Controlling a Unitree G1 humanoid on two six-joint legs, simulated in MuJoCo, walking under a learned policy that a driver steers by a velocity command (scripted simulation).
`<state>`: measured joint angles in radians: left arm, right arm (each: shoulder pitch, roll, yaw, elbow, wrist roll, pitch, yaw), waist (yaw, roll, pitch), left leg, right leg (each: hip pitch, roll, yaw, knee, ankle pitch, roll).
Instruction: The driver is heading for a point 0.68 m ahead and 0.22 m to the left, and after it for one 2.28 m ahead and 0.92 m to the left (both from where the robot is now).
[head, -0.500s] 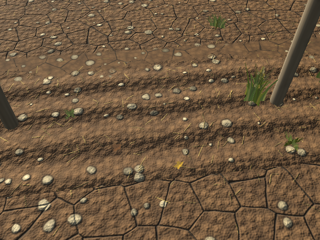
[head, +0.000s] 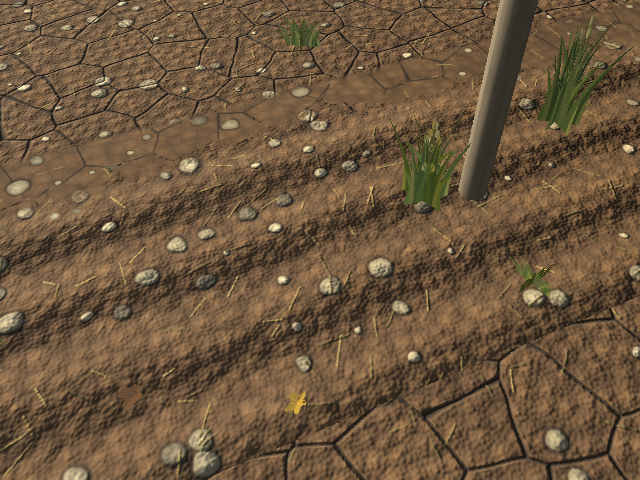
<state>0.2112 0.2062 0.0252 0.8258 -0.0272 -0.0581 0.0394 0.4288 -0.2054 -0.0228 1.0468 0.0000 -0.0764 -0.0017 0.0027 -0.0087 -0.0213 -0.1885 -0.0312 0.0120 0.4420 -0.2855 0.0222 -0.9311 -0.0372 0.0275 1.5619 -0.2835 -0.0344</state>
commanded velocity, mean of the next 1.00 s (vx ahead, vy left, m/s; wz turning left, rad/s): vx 0.50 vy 0.00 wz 0.46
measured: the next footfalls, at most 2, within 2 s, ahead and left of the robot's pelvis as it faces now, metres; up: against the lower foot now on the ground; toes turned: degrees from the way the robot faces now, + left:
right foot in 0.18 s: +0.30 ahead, -0.13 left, +0.00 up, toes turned +7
left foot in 0.74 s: +0.48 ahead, +0.20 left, +0.00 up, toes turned +26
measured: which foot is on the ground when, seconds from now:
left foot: down 0.00-0.20, up 0.22-0.72, down 0.74-1.00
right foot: up 0.00-0.16, down 0.18-0.74, up 0.76-1.00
